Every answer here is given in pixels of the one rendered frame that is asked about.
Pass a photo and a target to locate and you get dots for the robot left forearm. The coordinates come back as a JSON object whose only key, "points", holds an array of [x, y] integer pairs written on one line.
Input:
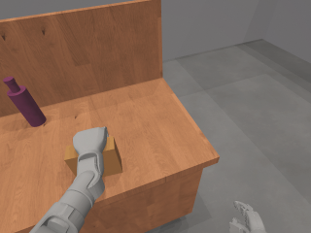
{"points": [[69, 213]]}

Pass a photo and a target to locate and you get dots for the table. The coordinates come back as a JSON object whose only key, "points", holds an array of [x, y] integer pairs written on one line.
{"points": [[98, 66]]}

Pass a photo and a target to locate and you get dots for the sponge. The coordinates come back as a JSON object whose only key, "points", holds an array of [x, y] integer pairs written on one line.
{"points": [[111, 158]]}

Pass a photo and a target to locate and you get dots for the robot right hand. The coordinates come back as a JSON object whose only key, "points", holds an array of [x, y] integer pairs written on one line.
{"points": [[253, 220]]}

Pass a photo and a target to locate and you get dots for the robot left hand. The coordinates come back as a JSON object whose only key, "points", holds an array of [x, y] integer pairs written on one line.
{"points": [[91, 139]]}

